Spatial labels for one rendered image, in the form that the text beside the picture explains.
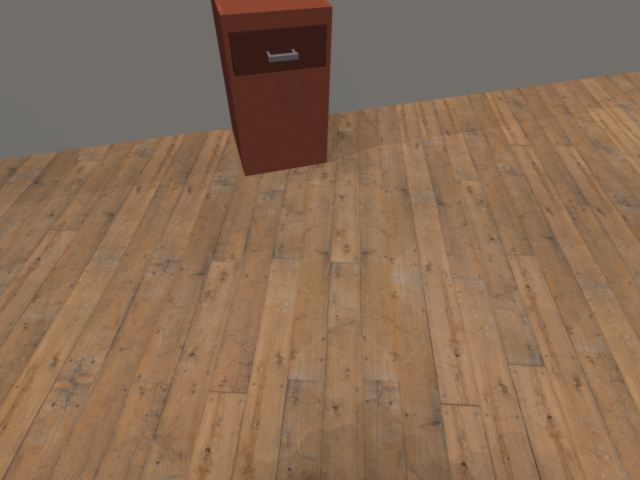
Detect cabinet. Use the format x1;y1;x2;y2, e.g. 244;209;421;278
211;0;333;176

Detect handle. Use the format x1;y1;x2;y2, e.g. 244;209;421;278
266;49;299;62

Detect drawer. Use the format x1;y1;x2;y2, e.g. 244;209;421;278
228;24;326;77

